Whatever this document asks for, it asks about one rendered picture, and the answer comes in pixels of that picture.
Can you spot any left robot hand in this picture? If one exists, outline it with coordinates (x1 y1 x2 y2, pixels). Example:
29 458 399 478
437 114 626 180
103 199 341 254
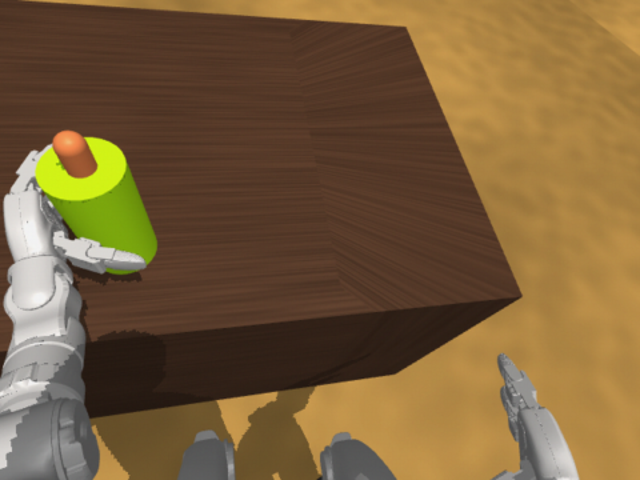
3 144 147 274

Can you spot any left robot arm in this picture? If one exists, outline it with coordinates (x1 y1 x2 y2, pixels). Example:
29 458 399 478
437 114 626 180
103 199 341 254
0 255 100 480

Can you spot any right robot hand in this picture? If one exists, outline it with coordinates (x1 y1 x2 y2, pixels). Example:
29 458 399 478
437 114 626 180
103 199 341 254
491 353 579 480

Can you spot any bottle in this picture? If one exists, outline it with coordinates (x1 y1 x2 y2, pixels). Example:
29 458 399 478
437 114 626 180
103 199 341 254
35 130 157 275

